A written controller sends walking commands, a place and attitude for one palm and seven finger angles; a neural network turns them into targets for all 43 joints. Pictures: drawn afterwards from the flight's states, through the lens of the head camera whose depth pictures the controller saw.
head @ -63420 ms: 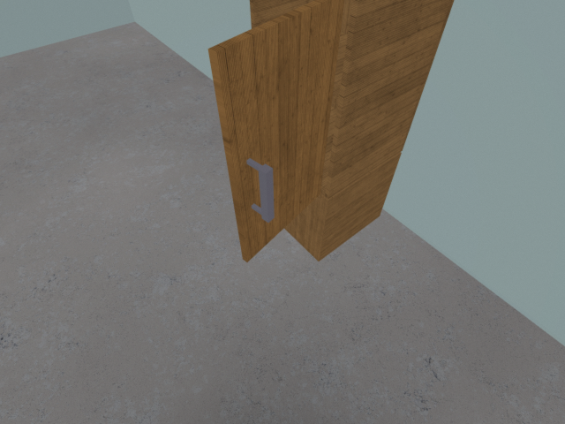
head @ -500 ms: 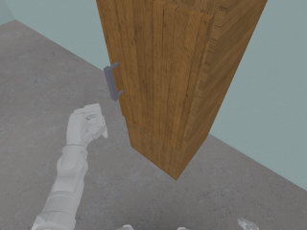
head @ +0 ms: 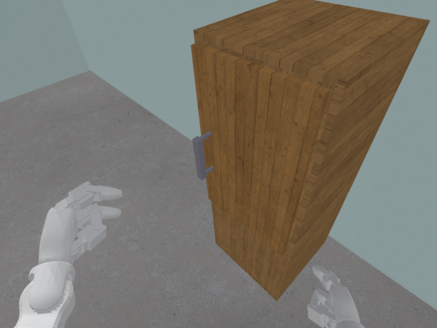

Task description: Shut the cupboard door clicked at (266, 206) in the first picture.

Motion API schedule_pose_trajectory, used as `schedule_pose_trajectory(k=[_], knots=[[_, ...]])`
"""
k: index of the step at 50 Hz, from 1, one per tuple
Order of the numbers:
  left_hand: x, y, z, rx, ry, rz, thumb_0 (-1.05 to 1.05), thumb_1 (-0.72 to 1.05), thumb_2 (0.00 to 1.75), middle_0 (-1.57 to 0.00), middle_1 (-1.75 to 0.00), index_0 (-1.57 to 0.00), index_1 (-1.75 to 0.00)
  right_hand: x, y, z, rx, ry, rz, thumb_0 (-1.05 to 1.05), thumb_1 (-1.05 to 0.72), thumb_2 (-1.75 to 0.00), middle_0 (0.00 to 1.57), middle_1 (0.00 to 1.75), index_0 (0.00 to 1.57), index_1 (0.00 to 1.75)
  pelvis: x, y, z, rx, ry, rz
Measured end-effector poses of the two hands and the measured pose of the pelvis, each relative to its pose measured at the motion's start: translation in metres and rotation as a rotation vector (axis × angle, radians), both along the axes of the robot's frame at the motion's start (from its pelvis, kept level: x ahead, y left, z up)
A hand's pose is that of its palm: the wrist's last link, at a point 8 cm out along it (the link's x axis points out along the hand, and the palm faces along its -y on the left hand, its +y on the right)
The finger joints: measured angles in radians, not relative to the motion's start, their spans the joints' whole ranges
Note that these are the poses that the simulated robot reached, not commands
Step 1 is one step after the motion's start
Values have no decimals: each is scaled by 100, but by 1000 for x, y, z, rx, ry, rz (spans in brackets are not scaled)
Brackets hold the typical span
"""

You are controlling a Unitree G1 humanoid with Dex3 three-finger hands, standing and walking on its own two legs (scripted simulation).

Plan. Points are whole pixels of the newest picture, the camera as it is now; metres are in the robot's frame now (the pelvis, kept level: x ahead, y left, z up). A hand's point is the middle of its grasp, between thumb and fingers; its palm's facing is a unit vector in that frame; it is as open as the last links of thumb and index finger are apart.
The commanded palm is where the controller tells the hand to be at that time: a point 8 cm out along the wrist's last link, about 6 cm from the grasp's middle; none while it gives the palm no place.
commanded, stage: draw the hand back to the body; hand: left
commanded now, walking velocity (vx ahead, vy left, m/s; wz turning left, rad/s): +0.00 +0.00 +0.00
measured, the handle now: (204, 156) +0.61 +0.12 -0.07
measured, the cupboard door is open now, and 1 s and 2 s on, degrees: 2 2 2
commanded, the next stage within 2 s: step back with the hand held close in 0.60 s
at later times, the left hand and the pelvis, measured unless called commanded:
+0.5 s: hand (53, 246) +0.18 +0.25 +0.16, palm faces +0.46 -0.79 -0.40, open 7.3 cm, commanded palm +0.13 +0.29 +0.17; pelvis -0.01 -0.01 +0.00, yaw +0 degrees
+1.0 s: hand (48, 243) +0.18 +0.26 +0.16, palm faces +0.38 -0.78 -0.50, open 7.4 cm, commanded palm +0.12 +0.30 +0.17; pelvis -0.02 +0.00 +0.00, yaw -1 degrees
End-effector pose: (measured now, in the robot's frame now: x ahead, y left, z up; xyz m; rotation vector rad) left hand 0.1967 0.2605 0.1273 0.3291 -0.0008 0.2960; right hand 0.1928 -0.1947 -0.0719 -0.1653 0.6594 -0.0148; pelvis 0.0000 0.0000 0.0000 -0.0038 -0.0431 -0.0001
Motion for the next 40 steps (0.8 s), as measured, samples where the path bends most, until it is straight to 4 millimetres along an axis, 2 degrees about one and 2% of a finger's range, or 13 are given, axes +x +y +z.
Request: schedule_pose_trajectory(k=[7, 15, 19, 25, 30, 40], knots=[[-29, 22, 29, 99, -49, 89, 2, 90, 90, -55, -67, -55, -68, -13, -10, -10, -9, 40, -7, 2, -90, -90, 20, 30, 21, 30, 2, -1, 1, 0, -11, 1], [-61, 37, 63, 219, -123, 163, 1, 90, 90, -34, -44, -34, -45, -24, -28, -16, -22, 43, -41, 2, -90, -90, 20, 30, 20, 30, -1, -4, 1, 0, -19, 0], [-65, 36, 56, 193, -120, 182, 1, 90, 90, -27, -37, -28, -37, -27, -35, -16, -33, 40, -47, 2, -90, -90, 20, 30, 20, 30, -6, -6, 1, 2, -23, 3], [-62, 24, 46, 151, -115, 149, 1, 89, 90, -23, -32, -23, -32, -30, -41, -11, -44, 12, -59, 2, -90, -90, 20, 30, 20, 30, -9, -11, 1, 3, -30, -1], [-62, 18, 51, 165, -142, 120, 2, 89, 90, -22, -30, -22, -31, -31, -42, -6, -39, -17, -64, 2, -90, -90, 20, 30, 20, 30, -11, -15, 1, 2, -37, -6], [-64, 22, 57, 200, -151, 127, 1, 89, 90, -21, -30, -22, -30, -35, -44, -9, -30, 0, -70, 2, -90, -90, 20, 30, 20, 30, -14, -15, 1, -10, -12, -5]])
